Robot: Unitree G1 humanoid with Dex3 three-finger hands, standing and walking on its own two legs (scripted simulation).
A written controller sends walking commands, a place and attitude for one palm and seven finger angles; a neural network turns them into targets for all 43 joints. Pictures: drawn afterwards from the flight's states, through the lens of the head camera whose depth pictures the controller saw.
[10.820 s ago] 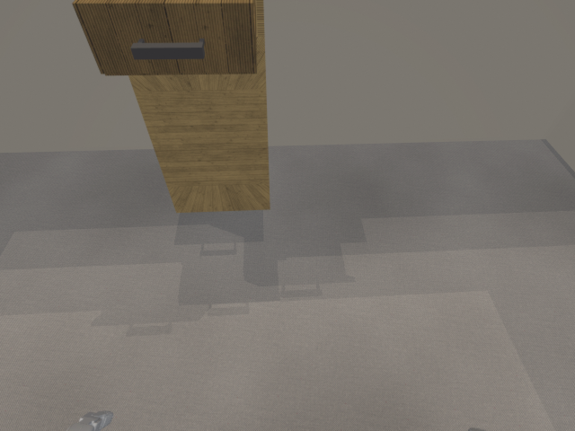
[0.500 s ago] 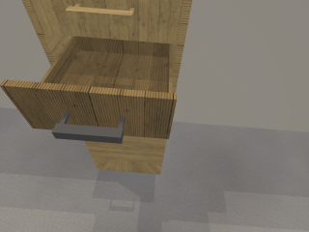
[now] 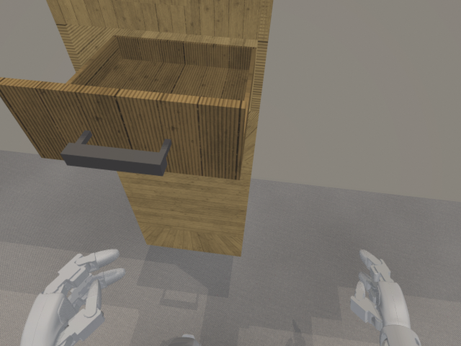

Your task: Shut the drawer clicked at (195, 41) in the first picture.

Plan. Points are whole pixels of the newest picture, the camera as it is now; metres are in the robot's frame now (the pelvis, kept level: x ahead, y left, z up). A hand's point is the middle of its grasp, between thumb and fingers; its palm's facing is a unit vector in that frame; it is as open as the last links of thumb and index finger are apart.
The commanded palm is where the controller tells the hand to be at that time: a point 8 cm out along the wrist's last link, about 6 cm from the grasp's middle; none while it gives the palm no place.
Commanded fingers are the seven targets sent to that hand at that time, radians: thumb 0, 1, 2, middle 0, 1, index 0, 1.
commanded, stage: raise the hand and make a fist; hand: left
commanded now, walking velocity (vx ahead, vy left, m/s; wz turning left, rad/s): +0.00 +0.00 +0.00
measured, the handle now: (120, 149) +0.37 +0.22 +0.16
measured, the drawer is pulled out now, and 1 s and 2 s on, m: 0.23 0.23 0.23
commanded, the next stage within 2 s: bring the fist close to the handle in 1.42 s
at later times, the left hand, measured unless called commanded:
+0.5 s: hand (89, 261) +0.19 +0.20 +0.14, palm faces -0.03 -1.00 -0.07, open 3.4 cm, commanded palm +0.14 +0.25 +0.17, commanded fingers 0.00 0.90 0.90 -1.20 -1.38 -1.20 -1.38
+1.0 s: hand (50, 228) +0.18 +0.20 +0.24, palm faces -0.03 -0.99 -0.16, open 3.3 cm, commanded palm +0.14 +0.25 +0.26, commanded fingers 0.00 0.90 0.90 -1.40 -1.60 -1.40 -1.60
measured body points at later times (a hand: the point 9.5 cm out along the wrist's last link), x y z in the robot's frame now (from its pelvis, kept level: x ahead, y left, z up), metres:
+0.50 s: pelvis +0.03 +0.02 +0.03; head +0.02 +0.00 +0.48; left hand +0.19 +0.25 +0.15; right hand +0.19 -0.23 -0.04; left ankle +0.06 +0.13 -0.69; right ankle -0.02 -0.08 -0.69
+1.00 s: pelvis +0.01 +0.02 +0.04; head -0.05 +0.00 +0.49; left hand +0.18 +0.25 +0.25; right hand +0.24 -0.15 +0.01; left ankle +0.06 +0.13 -0.69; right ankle -0.02 -0.08 -0.69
